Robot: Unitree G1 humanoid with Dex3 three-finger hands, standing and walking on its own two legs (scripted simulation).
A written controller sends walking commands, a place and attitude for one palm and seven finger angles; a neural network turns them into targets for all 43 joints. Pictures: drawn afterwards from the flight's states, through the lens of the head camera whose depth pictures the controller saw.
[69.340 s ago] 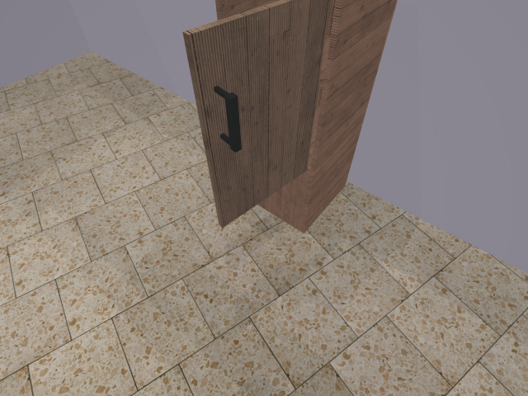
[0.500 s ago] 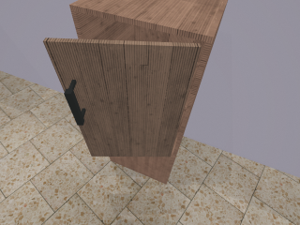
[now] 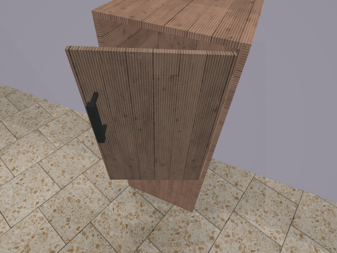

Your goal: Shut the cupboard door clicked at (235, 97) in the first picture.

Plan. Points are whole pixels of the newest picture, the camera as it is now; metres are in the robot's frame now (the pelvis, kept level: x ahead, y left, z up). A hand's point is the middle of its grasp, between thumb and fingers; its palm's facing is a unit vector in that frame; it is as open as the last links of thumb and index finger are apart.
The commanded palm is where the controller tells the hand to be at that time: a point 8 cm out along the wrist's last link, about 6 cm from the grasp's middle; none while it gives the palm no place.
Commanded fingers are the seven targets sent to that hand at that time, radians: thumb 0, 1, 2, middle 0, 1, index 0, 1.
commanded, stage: raise the hand and make a fist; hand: left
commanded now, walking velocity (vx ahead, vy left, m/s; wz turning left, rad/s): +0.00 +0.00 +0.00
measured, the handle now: (98, 118) +0.43 +0.23 +0.07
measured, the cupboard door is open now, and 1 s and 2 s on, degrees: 23 23 23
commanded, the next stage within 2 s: none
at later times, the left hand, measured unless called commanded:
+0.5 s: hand out of the picture +0.13 +0.16 -0.05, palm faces +0.01 -1.00 +0.03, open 6.3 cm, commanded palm +0.10 +0.22 -0.03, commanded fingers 0.00 0.90 0.90 -0.57 -0.70 -0.57 -0.70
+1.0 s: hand (76, 235) +0.15 +0.20 +0.01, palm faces +0.19 -0.98 -0.05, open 3.9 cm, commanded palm +0.13 +0.24 +0.01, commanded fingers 0.00 0.90 0.90 -1.02 -1.20 -1.02 -1.20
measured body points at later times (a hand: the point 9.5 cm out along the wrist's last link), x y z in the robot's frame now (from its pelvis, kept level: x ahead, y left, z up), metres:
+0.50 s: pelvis -0.06 -0.01 -0.08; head -0.06 +0.01 +0.37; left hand +0.12 +0.21 -0.05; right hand +0.16 -0.24 -0.10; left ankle +0.04 +0.07 -0.73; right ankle +0.01 -0.11 -0.73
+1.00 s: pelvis -0.03 -0.01 -0.06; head -0.02 +0.00 +0.39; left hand +0.14 +0.25 +0.02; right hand +0.14 -0.22 -0.13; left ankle +0.04 +0.08 -0.73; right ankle +0.01 -0.11 -0.73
